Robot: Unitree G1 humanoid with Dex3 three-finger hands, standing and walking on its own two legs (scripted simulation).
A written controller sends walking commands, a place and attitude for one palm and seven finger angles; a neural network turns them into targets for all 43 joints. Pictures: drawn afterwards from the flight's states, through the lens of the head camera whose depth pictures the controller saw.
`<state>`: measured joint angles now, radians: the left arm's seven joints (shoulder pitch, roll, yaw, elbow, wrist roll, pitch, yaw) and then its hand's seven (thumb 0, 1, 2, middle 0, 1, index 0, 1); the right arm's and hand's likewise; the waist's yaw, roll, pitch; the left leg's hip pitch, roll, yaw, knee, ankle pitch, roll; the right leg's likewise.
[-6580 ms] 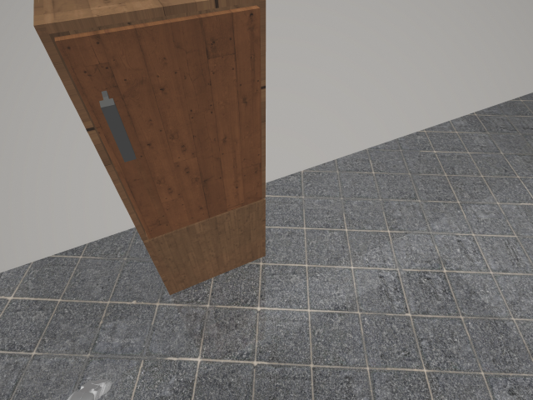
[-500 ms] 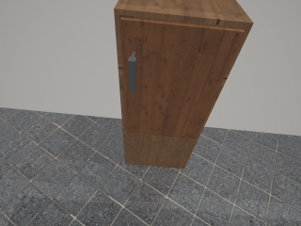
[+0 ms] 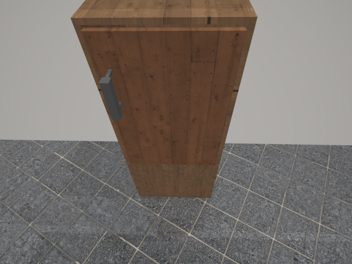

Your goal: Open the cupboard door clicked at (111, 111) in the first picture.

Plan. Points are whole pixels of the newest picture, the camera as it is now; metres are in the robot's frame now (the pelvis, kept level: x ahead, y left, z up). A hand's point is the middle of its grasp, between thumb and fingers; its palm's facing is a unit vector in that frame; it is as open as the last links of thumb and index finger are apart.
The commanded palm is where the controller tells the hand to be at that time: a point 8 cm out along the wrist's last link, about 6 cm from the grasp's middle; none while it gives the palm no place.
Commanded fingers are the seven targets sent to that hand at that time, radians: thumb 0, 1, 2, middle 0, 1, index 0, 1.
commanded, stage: come to a stop and stand still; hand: left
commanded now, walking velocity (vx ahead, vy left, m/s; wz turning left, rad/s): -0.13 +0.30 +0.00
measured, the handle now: (113, 94) +0.53 +0.21 +0.08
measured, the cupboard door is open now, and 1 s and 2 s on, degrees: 0 0 0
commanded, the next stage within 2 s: look again from close up in 0.96 s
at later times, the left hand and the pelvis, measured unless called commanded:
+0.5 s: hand out of the picture -0.02 +0.21 -0.17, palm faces +0.11 -0.97 -0.20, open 7.4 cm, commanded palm none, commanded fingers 0.00 0.90 0.90 -0.20 -0.30 -0.20 -0.30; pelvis -0.03 +0.03 +0.01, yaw +1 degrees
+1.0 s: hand out of the picture -0.07 +0.17 -0.17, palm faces +0.03 -0.99 -0.14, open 7.4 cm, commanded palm none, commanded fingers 0.00 0.90 0.90 -0.20 -0.30 -0.20 -0.30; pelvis -0.06 +0.02 +0.01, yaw +0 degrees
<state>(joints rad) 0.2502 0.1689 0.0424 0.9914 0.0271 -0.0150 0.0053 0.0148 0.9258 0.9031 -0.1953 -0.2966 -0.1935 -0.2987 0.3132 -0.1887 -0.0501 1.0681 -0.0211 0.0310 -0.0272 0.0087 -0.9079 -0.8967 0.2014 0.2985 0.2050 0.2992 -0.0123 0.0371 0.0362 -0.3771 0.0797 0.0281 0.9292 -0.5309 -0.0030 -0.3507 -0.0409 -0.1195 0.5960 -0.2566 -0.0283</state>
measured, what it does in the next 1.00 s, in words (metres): steps on the spot: left foot, then right foot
